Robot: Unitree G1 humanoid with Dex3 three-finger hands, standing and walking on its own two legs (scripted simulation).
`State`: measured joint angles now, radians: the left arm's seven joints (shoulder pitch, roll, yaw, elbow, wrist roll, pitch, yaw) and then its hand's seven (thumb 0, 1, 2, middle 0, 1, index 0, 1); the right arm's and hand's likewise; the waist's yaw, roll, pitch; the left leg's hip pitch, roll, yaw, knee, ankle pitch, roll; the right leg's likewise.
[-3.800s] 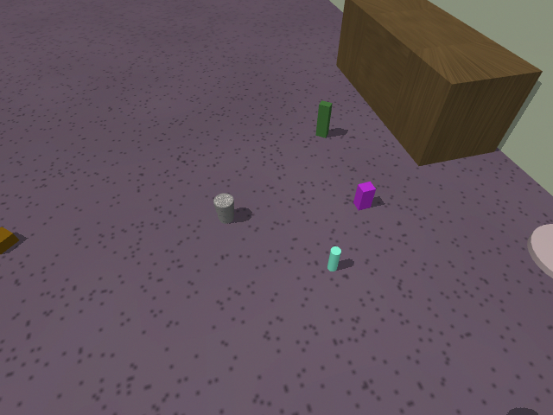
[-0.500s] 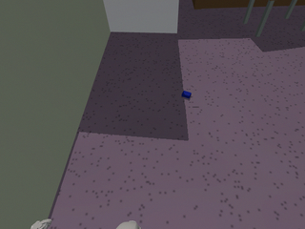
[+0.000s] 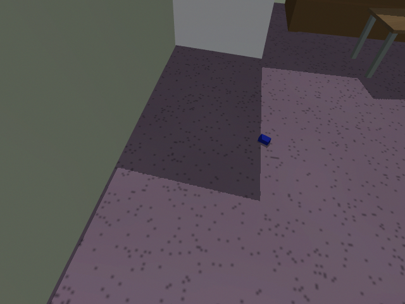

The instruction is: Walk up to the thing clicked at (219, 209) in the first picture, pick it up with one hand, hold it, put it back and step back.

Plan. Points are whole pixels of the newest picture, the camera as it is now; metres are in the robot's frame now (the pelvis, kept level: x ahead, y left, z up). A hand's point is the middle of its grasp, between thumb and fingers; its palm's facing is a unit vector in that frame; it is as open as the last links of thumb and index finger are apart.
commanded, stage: walk up
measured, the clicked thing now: out of the picture -0.10 -1.11 -0.69
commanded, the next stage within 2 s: stand in 0.68 s
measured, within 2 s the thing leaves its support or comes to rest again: neither
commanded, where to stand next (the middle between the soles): +0.08 -0.01 m, yaw +0 degrees
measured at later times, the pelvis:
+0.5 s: pelvis +0.02 -0.01 +0.01, yaw +3 degrees
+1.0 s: pelvis +0.01 -0.01 +0.03, yaw +1 degrees
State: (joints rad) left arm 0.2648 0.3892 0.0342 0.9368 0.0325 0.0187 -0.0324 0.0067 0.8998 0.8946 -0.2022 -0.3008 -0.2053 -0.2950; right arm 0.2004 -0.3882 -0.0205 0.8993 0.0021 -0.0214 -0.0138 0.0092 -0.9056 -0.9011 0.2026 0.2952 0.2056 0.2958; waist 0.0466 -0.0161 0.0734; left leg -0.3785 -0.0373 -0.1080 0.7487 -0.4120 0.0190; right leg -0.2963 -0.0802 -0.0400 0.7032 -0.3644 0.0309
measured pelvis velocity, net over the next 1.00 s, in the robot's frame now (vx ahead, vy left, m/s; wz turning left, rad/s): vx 0.01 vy -0.01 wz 0.03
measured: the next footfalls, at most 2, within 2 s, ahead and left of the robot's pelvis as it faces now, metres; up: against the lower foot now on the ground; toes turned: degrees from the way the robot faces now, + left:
none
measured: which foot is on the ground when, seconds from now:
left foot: down 0.00-1.00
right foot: down 0.00-1.00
